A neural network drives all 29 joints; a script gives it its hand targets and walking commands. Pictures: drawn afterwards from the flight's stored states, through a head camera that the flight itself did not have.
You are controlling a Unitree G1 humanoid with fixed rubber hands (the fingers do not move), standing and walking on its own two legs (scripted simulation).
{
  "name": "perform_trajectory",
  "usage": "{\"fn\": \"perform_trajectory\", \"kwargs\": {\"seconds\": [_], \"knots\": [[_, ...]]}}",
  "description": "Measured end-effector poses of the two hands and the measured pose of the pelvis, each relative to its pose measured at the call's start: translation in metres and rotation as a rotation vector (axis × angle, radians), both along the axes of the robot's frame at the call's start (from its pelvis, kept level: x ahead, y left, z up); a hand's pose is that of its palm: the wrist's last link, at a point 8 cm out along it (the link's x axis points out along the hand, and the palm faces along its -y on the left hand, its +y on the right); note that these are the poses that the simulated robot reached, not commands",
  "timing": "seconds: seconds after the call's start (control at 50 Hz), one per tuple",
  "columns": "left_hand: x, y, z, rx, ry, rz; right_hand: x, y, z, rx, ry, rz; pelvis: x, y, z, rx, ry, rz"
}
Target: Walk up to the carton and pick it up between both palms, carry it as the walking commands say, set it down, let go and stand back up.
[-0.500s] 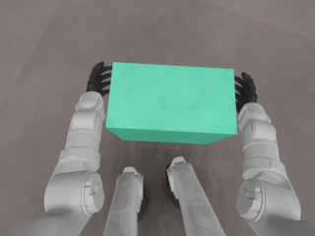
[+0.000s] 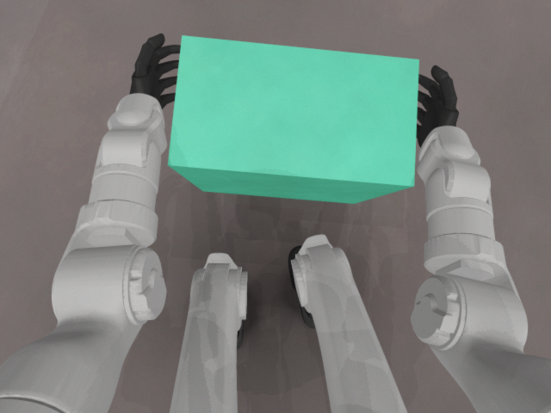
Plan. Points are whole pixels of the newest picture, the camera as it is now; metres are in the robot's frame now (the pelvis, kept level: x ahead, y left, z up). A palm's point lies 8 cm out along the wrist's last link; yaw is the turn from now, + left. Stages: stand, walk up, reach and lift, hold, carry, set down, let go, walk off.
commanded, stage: set down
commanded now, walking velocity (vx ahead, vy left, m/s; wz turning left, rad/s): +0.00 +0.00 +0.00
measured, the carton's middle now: (288, 139) +0.46 -0.07 -0.19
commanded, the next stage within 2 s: none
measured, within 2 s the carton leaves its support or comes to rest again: neither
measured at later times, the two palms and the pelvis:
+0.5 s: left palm (167, 102) +0.54 +0.11 -0.18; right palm (407, 132) +0.45 -0.26 -0.19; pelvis -0.01 +0.00 -0.07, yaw -1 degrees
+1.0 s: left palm (179, 115) +0.55 +0.11 -0.27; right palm (387, 136) +0.46 -0.26 -0.27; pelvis -0.01 +0.00 -0.12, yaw +0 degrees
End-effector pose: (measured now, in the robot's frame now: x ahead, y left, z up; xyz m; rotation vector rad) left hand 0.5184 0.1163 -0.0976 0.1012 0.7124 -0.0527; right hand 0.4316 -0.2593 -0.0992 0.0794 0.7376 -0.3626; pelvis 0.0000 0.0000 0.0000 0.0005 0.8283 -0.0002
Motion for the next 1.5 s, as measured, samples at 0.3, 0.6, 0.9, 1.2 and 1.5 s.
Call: {"fn": "perform_trajectory", "kwargs": {"seconds": [0.3, 0.6, 0.9, 1.2, 1.5], "knots": [[0.015, -0.002, -0.049, 0.006, 0.002, -0.014, 0.011, -0.001, -0.051, -0.014, 0.006, 0.006, -0.011, 0.001, -0.043, -0.006, 0.011, 0.003], [0.027, -0.005, -0.106, 0.008, 0.008, -0.025, 0.022, -0.004, -0.105, -0.029, 0.015, 0.009, -0.010, 0.004, -0.082, -0.016, 0.012, 0.004], [0.031, -0.005, -0.163, 0.012, 0.028, -0.025, 0.029, -0.005, -0.158, -0.024, 0.035, 0.016, -0.009, 0.001, -0.117, -0.017, -0.059, 0.009], [0.035, -0.007, -0.177, 0.020, 0.028, -0.037, 0.031, -0.006, -0.172, -0.024, 0.036, 0.009, -0.005, 0.001, -0.130, -0.021, -0.105, 0.013], [0.029, -0.003, -0.187, 0.036, 0.045, -0.040, 0.026, -0.003, -0.184, -0.020, 0.055, 0.019, -0.010, 0.003, -0.136, -0.022, -0.140, 0.015]]}}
